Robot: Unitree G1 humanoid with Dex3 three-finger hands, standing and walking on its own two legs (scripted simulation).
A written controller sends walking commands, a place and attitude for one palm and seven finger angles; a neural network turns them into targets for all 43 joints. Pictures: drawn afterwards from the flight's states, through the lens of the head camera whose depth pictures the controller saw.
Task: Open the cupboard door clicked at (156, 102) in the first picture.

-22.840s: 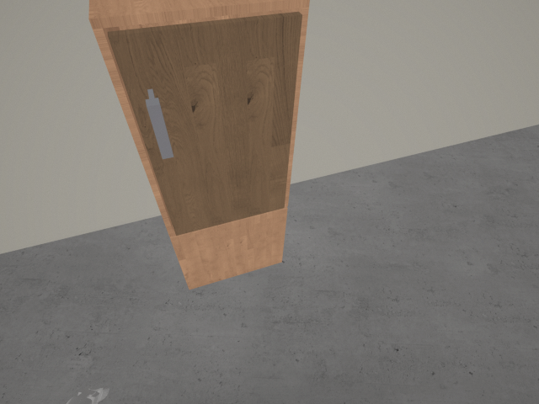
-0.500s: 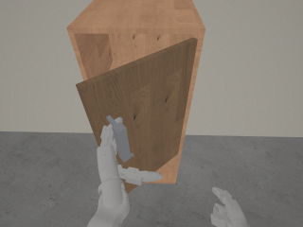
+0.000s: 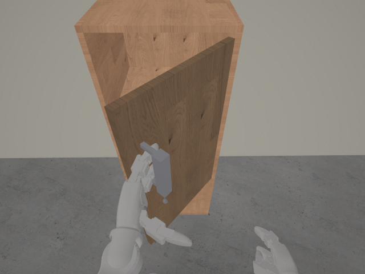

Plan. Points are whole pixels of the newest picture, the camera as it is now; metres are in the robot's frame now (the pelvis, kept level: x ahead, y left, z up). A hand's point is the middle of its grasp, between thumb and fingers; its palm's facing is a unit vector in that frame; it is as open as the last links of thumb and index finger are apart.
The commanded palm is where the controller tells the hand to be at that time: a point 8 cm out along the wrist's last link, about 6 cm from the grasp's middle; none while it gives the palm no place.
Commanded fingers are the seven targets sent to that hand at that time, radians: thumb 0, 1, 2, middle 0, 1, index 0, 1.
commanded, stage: slide the hand sideways off the handle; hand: left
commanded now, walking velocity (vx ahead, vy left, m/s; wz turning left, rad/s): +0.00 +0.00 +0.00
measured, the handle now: (155, 169) +0.31 +0.08 +0.10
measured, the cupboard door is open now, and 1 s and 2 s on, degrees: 49 48 48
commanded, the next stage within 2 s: draw the hand back to the body in 0.70 s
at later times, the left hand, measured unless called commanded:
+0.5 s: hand (132, 227) +0.19 +0.10 +0.10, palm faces +0.07 -1.00 -0.04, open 16.2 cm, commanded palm +0.15 +0.16 +0.10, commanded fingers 0.00 -0.50 0.30 -0.15 -0.30 -0.15 -0.30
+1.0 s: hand (100, 235) +0.17 +0.15 +0.11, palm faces +0.01 -1.00 -0.03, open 16.4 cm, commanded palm +0.13 +0.20 +0.12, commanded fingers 0.00 -0.50 0.30 -0.15 -0.30 -0.15 -0.30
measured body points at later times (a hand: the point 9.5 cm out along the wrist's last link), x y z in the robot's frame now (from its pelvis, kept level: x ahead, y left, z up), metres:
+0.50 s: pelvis +0.02 -0.03 -0.01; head +0.03 -0.05 +0.44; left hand +0.18 +0.15 +0.10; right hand +0.21 -0.25 -0.07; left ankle +0.06 +0.11 -0.70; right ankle -0.02 -0.12 -0.70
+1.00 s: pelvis +0.01 +0.00 -0.02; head +0.01 -0.01 +0.43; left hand +0.16 +0.20 +0.11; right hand +0.21 -0.21 -0.07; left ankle +0.06 +0.11 -0.70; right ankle -0.02 -0.12 -0.70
